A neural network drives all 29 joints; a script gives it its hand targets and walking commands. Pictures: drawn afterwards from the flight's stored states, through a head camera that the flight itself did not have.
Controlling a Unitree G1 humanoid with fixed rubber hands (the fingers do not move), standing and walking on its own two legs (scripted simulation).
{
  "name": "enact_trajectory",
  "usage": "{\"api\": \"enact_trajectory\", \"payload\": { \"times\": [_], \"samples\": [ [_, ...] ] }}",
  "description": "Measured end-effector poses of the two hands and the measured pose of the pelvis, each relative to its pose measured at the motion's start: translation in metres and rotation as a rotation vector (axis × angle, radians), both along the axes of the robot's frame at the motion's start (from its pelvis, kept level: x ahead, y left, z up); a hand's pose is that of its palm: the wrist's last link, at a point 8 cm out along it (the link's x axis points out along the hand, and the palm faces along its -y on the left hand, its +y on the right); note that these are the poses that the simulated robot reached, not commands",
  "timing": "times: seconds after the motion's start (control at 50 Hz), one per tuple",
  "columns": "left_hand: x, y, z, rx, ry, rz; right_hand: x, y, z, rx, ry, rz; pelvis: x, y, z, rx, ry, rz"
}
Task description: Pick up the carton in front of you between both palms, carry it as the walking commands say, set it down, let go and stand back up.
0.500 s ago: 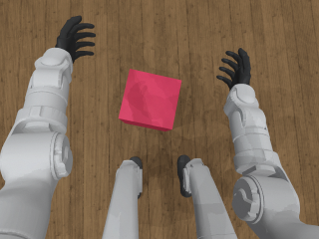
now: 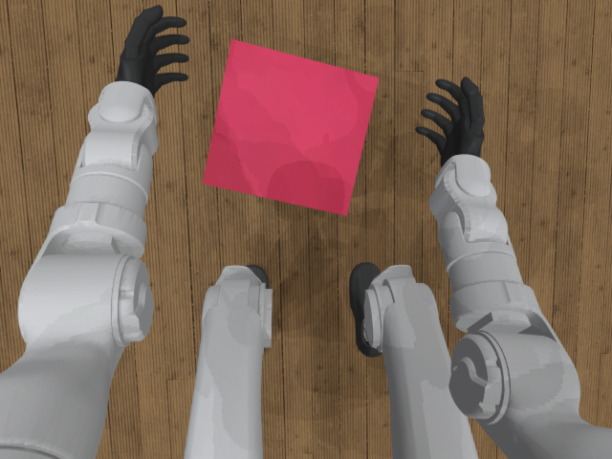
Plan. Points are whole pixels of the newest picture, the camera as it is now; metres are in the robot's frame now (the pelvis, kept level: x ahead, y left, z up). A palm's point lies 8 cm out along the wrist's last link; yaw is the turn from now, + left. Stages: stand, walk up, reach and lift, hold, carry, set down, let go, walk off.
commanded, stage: reach and lift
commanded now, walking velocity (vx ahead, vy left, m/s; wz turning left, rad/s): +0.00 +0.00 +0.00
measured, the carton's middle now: (288, 141) +0.47 +0.06 -0.39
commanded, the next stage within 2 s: none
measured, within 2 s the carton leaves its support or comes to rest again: leaves its support in 1.12 s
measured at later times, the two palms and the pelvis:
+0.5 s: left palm (186, 112) +0.50 +0.23 -0.33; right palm (429, 145) +0.48 -0.16 -0.31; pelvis -0.03 -0.02 -0.14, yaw +0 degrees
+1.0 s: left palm (197, 108) +0.50 +0.20 -0.31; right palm (396, 140) +0.48 -0.10 -0.30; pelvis -0.03 -0.01 -0.13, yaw +0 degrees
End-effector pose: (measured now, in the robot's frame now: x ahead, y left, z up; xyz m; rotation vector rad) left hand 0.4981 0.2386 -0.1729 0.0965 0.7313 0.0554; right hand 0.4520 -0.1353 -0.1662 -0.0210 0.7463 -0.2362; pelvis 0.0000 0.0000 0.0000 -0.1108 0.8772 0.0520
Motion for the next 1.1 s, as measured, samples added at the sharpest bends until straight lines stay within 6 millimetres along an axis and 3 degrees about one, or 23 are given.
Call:
{"api": "enact_trajectory", "payload": {
  "times": [0.1, 0.22, 0.32, 0.46, 0.6, 0.74, 0.94, 1.1],
  "samples": [
    [-0.007, 0.003, -0.045, 0.005, -0.017, 0.004, -0.003, -0.004, -0.050, 0.001, 0.002, 0.008, -0.015, -0.008, -0.046, 0.014, -0.055, -0.007],
    [-0.011, 0.001, -0.087, 0.002, 0.004, 0.013, -0.002, -0.001, -0.094, 0.020, 0.020, 0.022, -0.030, -0.015, -0.086, 0.032, -0.140, -0.016],
    [-0.009, -0.006, -0.118, -0.016, 0.018, 0.022, 0.015, -0.007, -0.113, -0.004, 0.014, 0.041, -0.036, -0.017, -0.112, 0.038, -0.197, -0.029],
    [-0.003, -0.011, -0.151, -0.027, 0.012, 0.016, 0.023, -0.019, -0.136, -0.029, 0.039, 0.044, -0.034, -0.016, -0.135, 0.039, -0.244, -0.039],
    [0.004, -0.015, -0.154, -0.031, -0.023, -0.008, 0.025, -0.016, -0.140, -0.022, 0.033, 0.043, -0.029, -0.013, -0.144, 0.034, -0.257, -0.042],
    [0.000, -0.020, -0.144, -0.032, -0.008, -0.014, 0.018, -0.002, -0.139, 0.002, 0.052, 0.051, -0.026, -0.009, -0.142, 0.031, -0.239, -0.039],
    [0.002, -0.032, -0.139, -0.035, 0.006, -0.036, 0.025, 0.033, -0.135, 0.043, 0.042, 0.104, -0.027, -0.010, -0.133, 0.033, -0.212, -0.029],
    [0.009, -0.039, -0.134, -0.012, 0.038, -0.045, 0.029, 0.036, -0.134, 0.032, 0.043, 0.033, -0.027, -0.012, -0.136, 0.031, -0.214, -0.023]
  ]
}}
